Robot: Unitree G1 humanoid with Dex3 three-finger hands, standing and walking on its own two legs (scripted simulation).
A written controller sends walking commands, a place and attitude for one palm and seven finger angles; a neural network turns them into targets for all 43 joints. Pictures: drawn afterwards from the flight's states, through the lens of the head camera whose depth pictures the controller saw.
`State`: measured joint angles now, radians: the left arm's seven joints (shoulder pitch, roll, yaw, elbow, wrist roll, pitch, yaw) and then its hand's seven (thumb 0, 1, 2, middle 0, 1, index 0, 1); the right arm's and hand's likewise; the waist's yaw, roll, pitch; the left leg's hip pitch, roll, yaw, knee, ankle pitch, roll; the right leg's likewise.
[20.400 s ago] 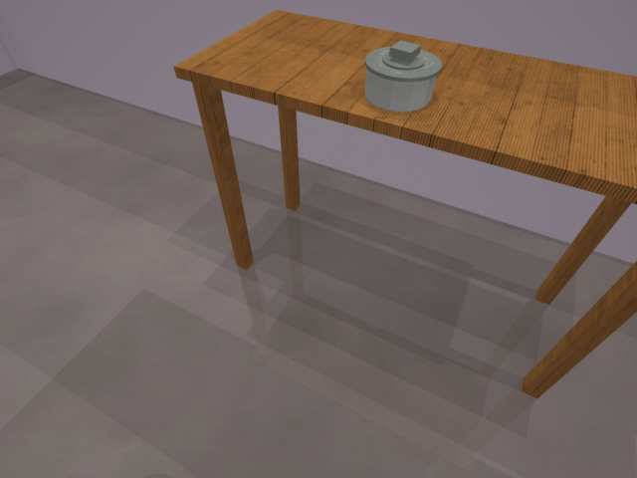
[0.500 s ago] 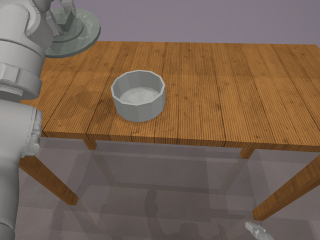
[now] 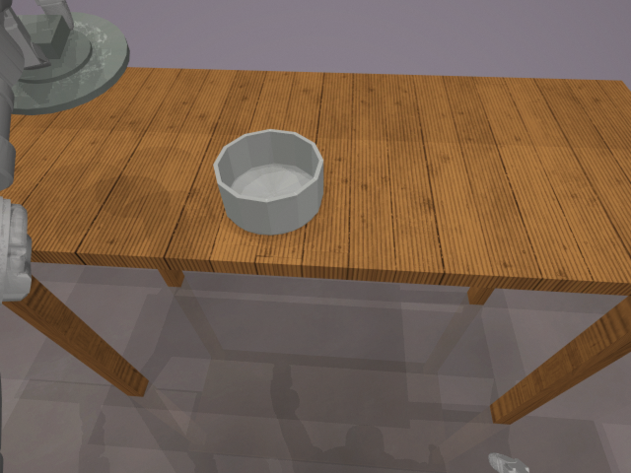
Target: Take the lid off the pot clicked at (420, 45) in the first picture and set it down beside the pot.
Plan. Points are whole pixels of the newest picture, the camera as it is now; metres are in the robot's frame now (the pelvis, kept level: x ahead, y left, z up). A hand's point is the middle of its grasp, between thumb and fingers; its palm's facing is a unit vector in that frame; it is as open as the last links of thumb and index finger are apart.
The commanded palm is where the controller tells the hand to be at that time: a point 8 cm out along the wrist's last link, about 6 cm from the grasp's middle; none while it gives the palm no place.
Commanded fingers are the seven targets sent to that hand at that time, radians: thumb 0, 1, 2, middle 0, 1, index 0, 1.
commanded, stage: move the lid sideways beside the pot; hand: left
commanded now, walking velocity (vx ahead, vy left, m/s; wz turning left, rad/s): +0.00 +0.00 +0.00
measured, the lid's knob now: (36, 36) +0.50 +0.28 +0.30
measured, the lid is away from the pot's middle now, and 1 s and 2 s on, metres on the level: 0.22 0.24 0.22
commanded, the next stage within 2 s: lower the lid onto the table in 0.30 s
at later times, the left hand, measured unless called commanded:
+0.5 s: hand (24, 32) +0.48 +0.28 +0.31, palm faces -0.14 -0.10 -0.99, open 8.4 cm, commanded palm +0.46 +0.28 +0.37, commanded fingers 0.00 0.61 1.08 -0.75 -1.00 -0.70 -0.98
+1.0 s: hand (32, 80) +0.46 +0.29 +0.27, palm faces -0.22 -0.12 -0.97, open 8.4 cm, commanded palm +0.46 +0.28 +0.33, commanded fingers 0.00 0.61 1.08 -0.75 -1.00 -0.70 -0.98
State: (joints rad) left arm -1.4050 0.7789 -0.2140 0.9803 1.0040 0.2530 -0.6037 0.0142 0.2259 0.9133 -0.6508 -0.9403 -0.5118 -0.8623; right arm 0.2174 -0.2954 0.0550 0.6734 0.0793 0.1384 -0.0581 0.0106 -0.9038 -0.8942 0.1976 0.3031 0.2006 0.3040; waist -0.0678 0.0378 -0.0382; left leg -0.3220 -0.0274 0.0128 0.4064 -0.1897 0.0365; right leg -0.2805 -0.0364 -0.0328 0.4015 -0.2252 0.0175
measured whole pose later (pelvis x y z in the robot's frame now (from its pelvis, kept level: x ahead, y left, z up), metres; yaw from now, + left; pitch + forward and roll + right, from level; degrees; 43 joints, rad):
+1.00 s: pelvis +0.00 +0.00 +0.00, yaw +1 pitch +6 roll +0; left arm -1.33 0.77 -0.20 1.00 1.00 0.29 -0.59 0.02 0.23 0.91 -0.65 -0.94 -0.51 -0.86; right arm 0.21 -0.30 0.05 0.67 0.08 0.13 -0.06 0.01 -0.90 -0.89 0.20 0.30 0.20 0.30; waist -0.07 0.04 -0.03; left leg -0.34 -0.03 0.00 0.43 -0.21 0.04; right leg -0.28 -0.04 -0.04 0.41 -0.24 0.02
